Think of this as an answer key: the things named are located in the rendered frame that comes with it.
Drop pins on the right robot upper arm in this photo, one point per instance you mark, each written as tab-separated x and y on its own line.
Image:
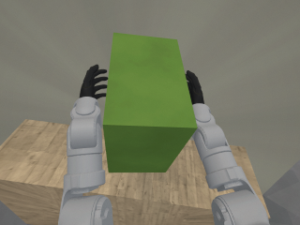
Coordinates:
238	208

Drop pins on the right robot hand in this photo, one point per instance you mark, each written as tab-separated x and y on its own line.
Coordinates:
194	88

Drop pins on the right robot forearm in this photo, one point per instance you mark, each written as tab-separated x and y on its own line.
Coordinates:
222	171

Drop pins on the left robot forearm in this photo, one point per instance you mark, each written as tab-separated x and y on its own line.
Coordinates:
84	150

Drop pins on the left robot upper arm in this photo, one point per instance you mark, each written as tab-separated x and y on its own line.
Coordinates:
87	210

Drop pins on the left robot hand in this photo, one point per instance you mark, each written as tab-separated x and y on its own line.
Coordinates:
88	88

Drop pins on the carton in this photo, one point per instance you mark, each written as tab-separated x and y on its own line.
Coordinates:
148	115

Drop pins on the pedestal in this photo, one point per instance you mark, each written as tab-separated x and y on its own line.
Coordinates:
33	162

